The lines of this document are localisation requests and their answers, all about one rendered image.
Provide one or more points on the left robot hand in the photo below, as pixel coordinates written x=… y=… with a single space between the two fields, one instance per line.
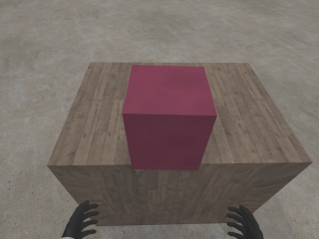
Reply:
x=76 y=225

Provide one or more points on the carton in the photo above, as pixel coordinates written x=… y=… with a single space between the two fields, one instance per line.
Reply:
x=168 y=116

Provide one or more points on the pedestal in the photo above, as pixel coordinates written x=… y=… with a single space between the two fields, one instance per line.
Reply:
x=251 y=154

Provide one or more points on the right robot hand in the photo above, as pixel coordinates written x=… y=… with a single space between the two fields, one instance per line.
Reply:
x=249 y=228

